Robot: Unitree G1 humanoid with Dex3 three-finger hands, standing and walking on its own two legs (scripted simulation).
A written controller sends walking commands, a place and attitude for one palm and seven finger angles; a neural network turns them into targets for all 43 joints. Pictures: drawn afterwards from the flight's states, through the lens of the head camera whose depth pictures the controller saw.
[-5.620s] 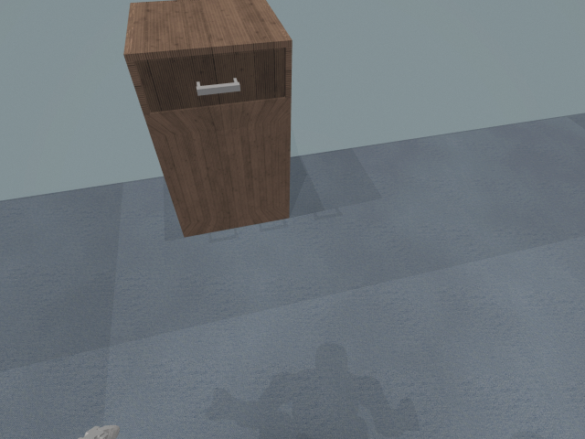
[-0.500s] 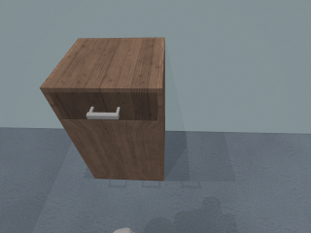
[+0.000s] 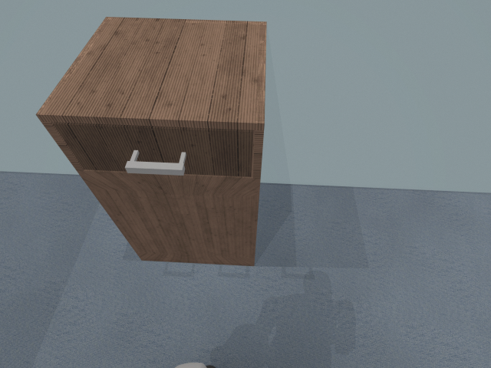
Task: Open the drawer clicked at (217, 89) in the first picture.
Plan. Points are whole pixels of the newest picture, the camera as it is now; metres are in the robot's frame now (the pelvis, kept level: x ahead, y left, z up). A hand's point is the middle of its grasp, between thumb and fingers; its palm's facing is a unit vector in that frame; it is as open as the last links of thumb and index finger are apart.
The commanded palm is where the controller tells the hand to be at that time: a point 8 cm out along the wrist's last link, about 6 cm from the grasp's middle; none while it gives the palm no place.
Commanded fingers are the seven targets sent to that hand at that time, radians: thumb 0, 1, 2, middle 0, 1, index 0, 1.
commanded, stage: come to a stop and stand still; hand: left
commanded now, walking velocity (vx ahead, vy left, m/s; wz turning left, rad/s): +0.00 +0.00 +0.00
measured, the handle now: (157, 161) +0.53 +0.25 -0.06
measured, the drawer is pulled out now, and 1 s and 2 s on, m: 0.00 0.00 0.00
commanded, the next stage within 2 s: look again from close up in 0.58 s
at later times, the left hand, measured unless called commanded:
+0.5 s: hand out of the picture +0.00 +0.12 -0.16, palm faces +0.09 -0.97 -0.22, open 7.2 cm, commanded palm none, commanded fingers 0.00 0.90 0.90 -0.20 -0.30 -0.20 -0.30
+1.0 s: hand out of the picture -0.03 +0.18 -0.18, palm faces +0.06 -0.98 -0.16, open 7.4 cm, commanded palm none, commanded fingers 0.00 0.90 0.90 -0.20 -0.30 -0.20 -0.30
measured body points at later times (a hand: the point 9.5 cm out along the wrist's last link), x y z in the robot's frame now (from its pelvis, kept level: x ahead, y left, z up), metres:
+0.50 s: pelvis -0.02 -0.06 +0.01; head -0.01 -0.07 +0.46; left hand -0.01 +0.17 -0.15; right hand -0.04 -0.28 -0.16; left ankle -0.05 +0.11 -0.73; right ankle -0.04 -0.10 -0.73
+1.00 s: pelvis -0.03 +0.02 +0.00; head -0.05 +0.03 +0.45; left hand -0.03 +0.24 -0.16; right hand -0.01 -0.22 -0.14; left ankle -0.05 +0.11 -0.73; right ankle -0.04 -0.10 -0.73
